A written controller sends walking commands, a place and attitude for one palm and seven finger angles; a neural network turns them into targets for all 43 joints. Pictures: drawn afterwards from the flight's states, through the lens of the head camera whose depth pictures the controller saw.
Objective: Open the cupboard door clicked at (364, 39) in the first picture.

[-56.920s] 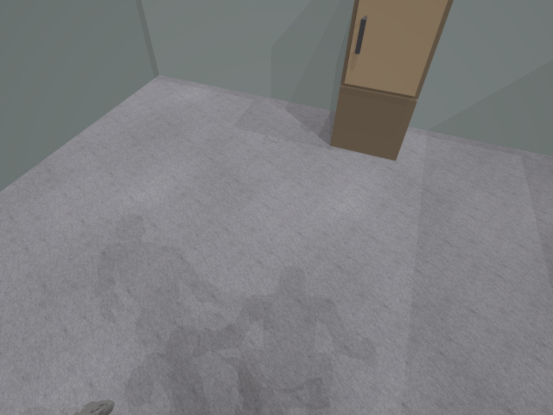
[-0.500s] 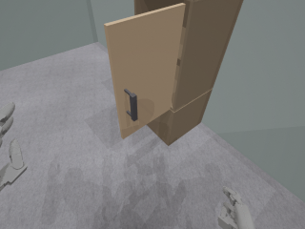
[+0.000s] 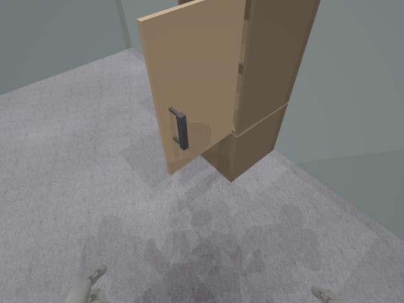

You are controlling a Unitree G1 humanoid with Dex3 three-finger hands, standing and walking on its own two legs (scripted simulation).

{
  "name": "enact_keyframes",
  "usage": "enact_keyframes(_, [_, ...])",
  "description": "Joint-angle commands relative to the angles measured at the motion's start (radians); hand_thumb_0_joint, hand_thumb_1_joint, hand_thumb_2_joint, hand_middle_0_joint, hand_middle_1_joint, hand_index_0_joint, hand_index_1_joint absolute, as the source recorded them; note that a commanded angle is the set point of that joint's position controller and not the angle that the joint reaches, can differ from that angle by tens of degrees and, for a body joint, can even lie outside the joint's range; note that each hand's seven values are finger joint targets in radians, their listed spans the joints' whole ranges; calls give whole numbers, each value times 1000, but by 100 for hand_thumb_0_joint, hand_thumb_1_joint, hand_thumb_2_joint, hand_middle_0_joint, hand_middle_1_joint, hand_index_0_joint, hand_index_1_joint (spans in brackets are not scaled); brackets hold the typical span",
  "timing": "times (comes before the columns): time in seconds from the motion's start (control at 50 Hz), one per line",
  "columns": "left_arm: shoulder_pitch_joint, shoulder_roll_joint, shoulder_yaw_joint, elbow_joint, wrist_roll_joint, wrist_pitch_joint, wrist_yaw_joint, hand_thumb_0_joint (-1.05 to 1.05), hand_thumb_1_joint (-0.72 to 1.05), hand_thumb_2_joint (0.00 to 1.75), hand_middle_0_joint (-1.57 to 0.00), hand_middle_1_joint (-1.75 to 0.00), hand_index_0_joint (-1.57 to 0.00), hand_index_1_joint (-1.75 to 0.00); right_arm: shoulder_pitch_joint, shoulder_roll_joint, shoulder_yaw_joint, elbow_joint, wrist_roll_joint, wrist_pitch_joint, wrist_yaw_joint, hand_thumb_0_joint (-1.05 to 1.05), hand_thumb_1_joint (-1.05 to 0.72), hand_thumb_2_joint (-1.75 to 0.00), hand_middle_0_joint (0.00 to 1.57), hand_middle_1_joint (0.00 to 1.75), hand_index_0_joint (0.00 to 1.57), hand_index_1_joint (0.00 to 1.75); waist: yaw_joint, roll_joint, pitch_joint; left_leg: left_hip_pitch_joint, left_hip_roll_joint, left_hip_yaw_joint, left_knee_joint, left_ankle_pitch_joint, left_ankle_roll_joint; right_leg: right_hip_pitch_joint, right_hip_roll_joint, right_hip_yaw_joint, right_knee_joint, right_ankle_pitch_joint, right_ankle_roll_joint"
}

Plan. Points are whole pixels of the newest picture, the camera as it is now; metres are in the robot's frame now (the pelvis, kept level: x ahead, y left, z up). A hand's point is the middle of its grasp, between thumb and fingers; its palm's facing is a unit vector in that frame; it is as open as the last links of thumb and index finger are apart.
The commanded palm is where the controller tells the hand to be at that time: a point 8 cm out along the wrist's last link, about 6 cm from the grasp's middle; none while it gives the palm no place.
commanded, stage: let the arm hang, fingers relaxed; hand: left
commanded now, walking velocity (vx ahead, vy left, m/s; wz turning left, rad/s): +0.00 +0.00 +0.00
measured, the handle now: (178, 128) +0.64 +0.10 -0.08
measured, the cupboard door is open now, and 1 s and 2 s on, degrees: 92 92 92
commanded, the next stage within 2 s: look to check the result in 0.88 s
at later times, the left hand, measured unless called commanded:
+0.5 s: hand out of the picture -0.01 +0.21 -0.15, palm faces +0.04 -0.95 -0.30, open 7.3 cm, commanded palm none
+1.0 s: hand out of the picture +0.09 +0.17 -0.15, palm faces +0.03 -0.97 -0.23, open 7.4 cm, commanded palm none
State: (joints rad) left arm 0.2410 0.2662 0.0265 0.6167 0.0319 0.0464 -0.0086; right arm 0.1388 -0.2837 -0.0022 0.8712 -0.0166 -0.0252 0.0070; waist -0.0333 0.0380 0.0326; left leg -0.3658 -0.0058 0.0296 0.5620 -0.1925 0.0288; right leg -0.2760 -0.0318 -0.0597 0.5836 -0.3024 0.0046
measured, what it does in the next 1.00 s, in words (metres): stands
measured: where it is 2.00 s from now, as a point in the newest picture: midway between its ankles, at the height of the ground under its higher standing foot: outside the picture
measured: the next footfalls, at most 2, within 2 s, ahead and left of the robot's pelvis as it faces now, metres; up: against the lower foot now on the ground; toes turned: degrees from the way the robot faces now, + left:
none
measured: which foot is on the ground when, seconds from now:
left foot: down 0.00-1.00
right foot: down 0.00-1.00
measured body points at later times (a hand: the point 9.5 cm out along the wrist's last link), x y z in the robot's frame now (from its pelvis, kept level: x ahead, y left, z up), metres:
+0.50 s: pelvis +0.01 -0.02 +0.01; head +0.03 -0.03 +0.46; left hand -0.01 +0.26 -0.13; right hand +0.04 -0.26 -0.15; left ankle +0.07 +0.10 -0.73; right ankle +0.00 -0.12 -0.73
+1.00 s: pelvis +0.04 -0.03 +0.02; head +0.06 -0.03 +0.46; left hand +0.09 +0.22 -0.14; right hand +0.08 -0.27 -0.14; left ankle +0.07 +0.10 -0.73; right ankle +0.00 -0.12 -0.73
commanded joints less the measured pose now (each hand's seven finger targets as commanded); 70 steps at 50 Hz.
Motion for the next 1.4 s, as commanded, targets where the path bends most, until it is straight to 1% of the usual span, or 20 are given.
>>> enact_keyframes(0.0, [-12,137,24,72,-11,-43,21,0,90,90,-20,-30,-20,-30,1,-108,-27,-23,-13,14,-6,0,-90,-90,20,30,20,30,20,4,-52,90,85,-143,-129,66,9,-10,-83,109,-161,-9,-69])
enact_keyframes(0.04, [12,130,16,164,-13,-41,22,0,90,90,-20,-30,-20,-30,-1,-99,-24,11,-13,24,-10,0,-90,-90,20,30,20,30,30,96,-23,61,91,-156,-189,-43,10,13,-63,105,-177,-58,-60])
enact_keyframes(0.1, [39,119,14,270,-16,-46,22,0,90,90,-20,-30,-20,-30,26,-84,-27,56,-8,32,-18,0,-90,-90,20,30,20,30,31,95,-27,74,81,-151,-205,-128,3,27,-64,108,-219,-81,-65])
enact_keyframes(0.14, [50,111,20,322,-16,-48,22,0,90,90,-20,-30,-20,-30,46,-74,-32,85,-9,36,-23,0,-90,-90,20,30,20,30,27,119,-24,90,79,-148,-209,-164,3,15,-67,109,-242,-104,-73])
enact_keyframes(0.16, [51,124,21,341,-16,-50,21,0,90,90,-20,-30,-20,-30,57,-91,-37,92,-6,38,-25,0,-90,-90,20,30,20,30,28,97,-23,105,83,-151,-205,-163,4,11,-66,107,-255,-111,-74])
enact_keyframes(0.26, [54,113,17,428,-19,-57,21,0,90,90,-20,-30,-20,-30,96,-88,-45,149,-1,35,-31,0,-90,-90,20,30,20,30,23,-16,-5,146,89,-141,-192,-106,8,-9,-76,100,-293,-110,-80])
enact_keyframes(0.38, [44,114,13,476,-21,-58,26,0,90,90,-20,-30,-20,-30,101,-78,-42,194,-2,33,-33,0,-90,-90,20,30,20,30,23,-59,43,157,92,-127,-198,-47,8,-18,-85,98,-308,-97,-78])
enact_keyframes(0.44, [34,117,13,483,-22,-59,28,0,90,90,-20,-30,-20,-30,100,-78,-39,209,-3,29,-32,0,-90,-90,20,30,20,30,24,-62,37,162,97,-126,-206,-15,7,4,-86,91,-300,-69,-73])
enact_keyframes(0.52, [21,115,12,487,-23,-60,30,0,90,90,-20,-30,-20,-30,78,-73,-34,221,-4,24,-32,0,-90,-90,20,30,20,30,32,-27,26,163,105,-132,-223,36,7,44,-83,81,-279,-3,-66])
enact_keyframes(0.56, [15,117,12,489,-23,-60,31,0,90,90,-20,-30,-20,-30,67,-73,-32,222,-3,24,-31,0,-90,-90,20,30,20,30,37,-36,40,157,103,-128,-226,50,5,49,-82,81,-283,10,-63])
enact_keyframes(0.66, [-8,111,13,481,-24,-65,34,0,90,90,-20,-30,-20,-30,56,-67,-26,226,-4,17,-32,0,-90,-90,20,30,20,30,39,-46,1,178,107,-123,-221,152,3,103,-88,75,-274,117,-55])
enact_keyframes(0.72, [-24,104,13,479,-24,-65,36,0,90,90,-20,-30,-20,-30,51,-58,-23,232,-7,16,-33,0,-90,-90,20,30,20,30,36,-16,-2,185,106,-116,-222,174,-3,119,-93,79,-275,155,-52])
enact_keyframes(0.78, [-33,100,15,475,-24,-66,37,0,90,90,-20,-30,-20,-30,48,-51,-23,232,-6,16,-34,0,-90,-90,20,30,20,30,34,-27,-3,190,106,-111,-219,195,-6,133,-95,72,-277,191,-50])
enact_keyframes(0.84, [-35,94,16,474,-25,-67,37,0,90,90,-20,-30,-20,-30,50,-54,-22,234,-7,14,-37,0,-90,-90,20,30,20,30,33,-11,-12,203,107,-110,-220,213,-7,143,-94,74,-278,212,-50])
enact_keyframes(0.88, [-37,94,16,476,-24,-67,38,0,90,90,-20,-30,-20,-30,52,-51,-22,233,-5,14,-38,0,-90,-90,20,30,20,30,32,-28,-14,208,107,-107,-218,224,-7,149,-93,69,-278,235,-48])
enact_keyframes(0.96, [-24,87,17,478,-25,-68,39,0,90,90,-20,-30,-20,-30,53,-51,-23,232,-4,17,-41,0,-90,-90,20,30,20,30,32,-34,-2,217,106,-100,-215,207,-8,140,-91,71,-296,223,-50])
enact_keyframes(1.12, [-4,76,14,488,-27,-67,40,0,90,90,-20,-30,-20,-30,69,-43,-21,239,-3,17,-45,0,-90,-90,20,30,20,30,28,-32,-27,242,108,-95,-207,231,-7,158,-90,69,-289,262,-51])
enact_keyframes(1.16, [6,74,15,490,-26,-67,41,0,90,90,-20,-30,-20,-30,66,-45,-22,237,-1,18,-46,0,-90,-90,20,30,20,30,32,-33,-4,241,108,-92,-204,230,-5,145,-88,65,-296,255,-50])
enact_keyframes(1.22, [14,71,14,493,-27,-67,42,0,90,90,-20,-30,-20,-30,74,-41,-22,241,-2,17,-48,0,-90,-90,20,30,20,30,28,-44,-24,254,111,-92,-201,250,-3,159,-90,68,-288,290,-50])
enact_keyframes(1.38, [26,70,13,497,-26,-68,44,0,90,90,-20,-30,-20,-30,76,-36,-21,242,-1,18,-48,0,-90,-90,20,30,20,30,28,-42,-10,252,109,-84,-201,251,-5,163,-91,64,-290,316,-49])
